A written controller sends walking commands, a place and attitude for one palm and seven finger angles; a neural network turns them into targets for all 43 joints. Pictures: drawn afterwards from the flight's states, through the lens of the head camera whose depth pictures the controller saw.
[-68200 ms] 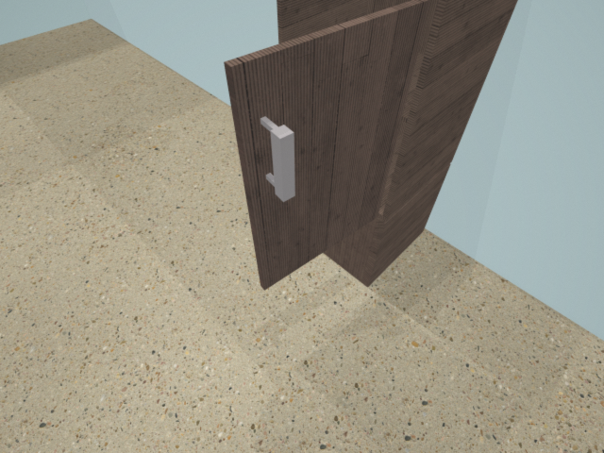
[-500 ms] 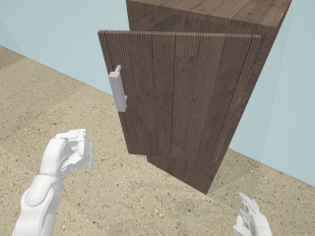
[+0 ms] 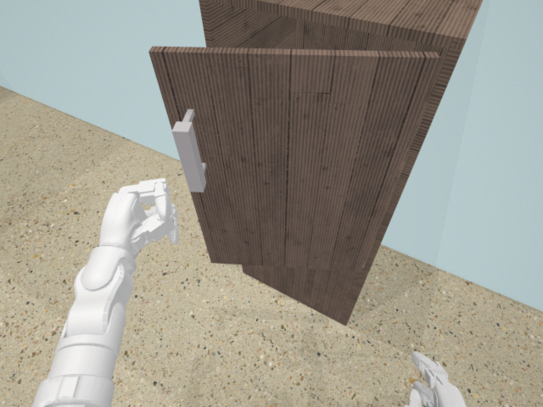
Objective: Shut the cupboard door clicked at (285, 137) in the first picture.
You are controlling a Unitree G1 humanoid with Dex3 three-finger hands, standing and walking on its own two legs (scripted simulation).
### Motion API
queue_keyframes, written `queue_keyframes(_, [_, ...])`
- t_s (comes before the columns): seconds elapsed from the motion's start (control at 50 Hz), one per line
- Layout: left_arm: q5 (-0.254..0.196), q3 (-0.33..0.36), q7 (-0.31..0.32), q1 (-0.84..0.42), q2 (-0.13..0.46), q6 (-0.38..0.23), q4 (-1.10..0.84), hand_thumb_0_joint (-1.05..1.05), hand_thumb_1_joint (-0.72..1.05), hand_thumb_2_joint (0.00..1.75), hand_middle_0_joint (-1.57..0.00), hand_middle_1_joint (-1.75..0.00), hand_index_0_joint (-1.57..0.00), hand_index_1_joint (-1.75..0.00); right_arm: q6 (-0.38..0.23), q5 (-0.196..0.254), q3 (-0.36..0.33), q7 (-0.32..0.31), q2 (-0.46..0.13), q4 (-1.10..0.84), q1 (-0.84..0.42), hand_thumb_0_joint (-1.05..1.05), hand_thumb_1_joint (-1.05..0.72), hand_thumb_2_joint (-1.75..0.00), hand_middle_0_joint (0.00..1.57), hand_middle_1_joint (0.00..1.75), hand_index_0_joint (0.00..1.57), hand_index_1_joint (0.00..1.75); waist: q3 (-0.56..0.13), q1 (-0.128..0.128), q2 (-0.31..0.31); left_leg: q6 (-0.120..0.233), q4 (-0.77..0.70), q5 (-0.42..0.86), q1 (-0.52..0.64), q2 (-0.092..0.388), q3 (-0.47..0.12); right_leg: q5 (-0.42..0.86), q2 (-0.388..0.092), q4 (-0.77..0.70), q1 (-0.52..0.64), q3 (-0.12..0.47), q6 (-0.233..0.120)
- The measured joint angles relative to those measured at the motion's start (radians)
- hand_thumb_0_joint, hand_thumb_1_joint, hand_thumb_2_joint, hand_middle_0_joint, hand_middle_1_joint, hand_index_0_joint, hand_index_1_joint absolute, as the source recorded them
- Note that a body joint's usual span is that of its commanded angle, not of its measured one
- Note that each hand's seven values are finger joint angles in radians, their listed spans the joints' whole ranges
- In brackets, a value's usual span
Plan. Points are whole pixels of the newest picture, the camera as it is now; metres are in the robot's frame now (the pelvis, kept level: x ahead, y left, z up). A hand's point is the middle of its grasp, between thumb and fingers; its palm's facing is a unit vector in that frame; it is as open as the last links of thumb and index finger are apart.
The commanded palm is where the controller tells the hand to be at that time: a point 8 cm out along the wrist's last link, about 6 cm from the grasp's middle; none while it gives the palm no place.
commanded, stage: bring the fist close to the handle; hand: left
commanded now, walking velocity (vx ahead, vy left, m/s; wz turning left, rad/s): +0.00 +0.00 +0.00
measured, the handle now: (193, 151) +0.50 +0.17 +0.10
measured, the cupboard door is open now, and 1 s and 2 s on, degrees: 25 24 5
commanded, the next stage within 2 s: push the door shut along its arc in 0.66 s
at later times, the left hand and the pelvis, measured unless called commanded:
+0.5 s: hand (195, 188) +0.41 +0.14 +0.11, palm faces -0.02 -1.00 -0.01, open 3.1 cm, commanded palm +0.38 +0.20 +0.11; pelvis +0.00 +0.00 +0.00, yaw -2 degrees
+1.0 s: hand (196, 180) +0.43 +0.15 +0.11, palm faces -0.07 -1.00 -0.01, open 3.1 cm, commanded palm +0.42 +0.20 +0.11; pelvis -0.01 +0.00 +0.00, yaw -1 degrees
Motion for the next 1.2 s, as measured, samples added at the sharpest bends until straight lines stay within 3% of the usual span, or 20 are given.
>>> queue_keyframes(0.18, [0.025, -0.009, 0.035, -0.175, -0.005, -0.022, 0.185, 0.01, 0.9, 0.9, -1.3, -1.5, -1.3, -1.5, 0.038, -0.001, 0.001, 0.007, 0.003, 0.013, 0.0, 0.01, -0.9, -0.9, 0.2, 0.3, 0.2, 0.3, -0.001, -0.016, -0.006, 0.001, 0.003, 0.004, -0.025, -0.001, 0.003, 0.005, -0.001, 0.004, -0.027, 0.003, 0.001])
queue_keyframes(0.32, [0.044, 0.021, 0.052, -0.309, 0.005, -0.06, 0.347, 0.01, 0.9, 0.9, -1.3, -1.5, -1.3, -1.5, 0.069, -0.007, -0.006, 0.016, 0.003, 0.019, 0.019, 0.01, -0.9, -0.9, 0.2, 0.3, 0.2, 0.3, -0.005, -0.036, -0.008, 0.0, 0.01, 0.004, -0.056, 0.004, 0.011, 0.007, 0.004, 0.013, -0.062, 0.011, -0.002])
queue_keyframes(0.58, [0.043, 0.055, 0.042, -0.26, 0.009, -0.108, 0.351, 0.01, 0.9, 0.9, -1.3, -1.5, -1.3, -1.5, 0.112, -0.004, -0.026, 0.021, -0.009, 0.014, 0.073, 0.01, -0.9, -0.9, 0.2, 0.3, 0.2, 0.3, -0.008, -0.041, -0.002, -0.003, 0.0, 0.003, -0.052, 0.014, 0.022, 0.011, 0.016, 0.004, -0.065, 0.022, -0.005])
queue_keyframes(0.82, [0.042, 0.049, 0.026, -0.347, 0.021, -0.115, 0.451, 0.01, 0.9, 0.9, -1.3, -1.5, -1.3, -1.5, 0.11, -0.001, -0.016, 0.014, -0.008, 0.009, 0.029, 0.01, -0.9, -0.9, 0.2, 0.3, 0.2, 0.3, -0.01, -0.041, -0.004, -0.004, 0.009, 0.008, -0.072, 0.012, 0.011, 0.013, 0.012, 0.009, -0.079, 0.012, -0.006])
queue_keyframes(1.02, [0.05, 0.054, -0.037, -0.462, 0.061, -0.152, 0.596, 0.02, 0.89, 0.91, -1.3, -1.5, -1.3, -1.5, 0.111, -0.004, -0.007, 0.013, -0.009, 0.012, 0.029, 0.01, -0.9, -0.9, 0.2, 0.3, 0.2, 0.3, -0.009, -0.051, -0.01, -0.002, 0.041, -0.001, -0.113, 0.008, 0.005, 0.006, 0.008, 0.036, -0.115, 0.006, -0.005])
queue_keyframes(1.2, [0.043, 0.059, -0.097, -0.602, 0.124, -0.172, 0.751, 0.02, 0.9, 0.93, -1.3, -1.5, -1.3, -1.5, 0.107, -0.007, -0.006, 0.011, -0.024, 0.036, 0.065, 0.01, -0.9, -0.9, 0.2, 0.3, 0.2, 0.3, -0.008, -0.081, -0.009, 0.003, 0.083, -0.006, -0.187, 0.004, -0.004, 0.005, 0.003, 0.064, -0.178, -0.001, -0.001])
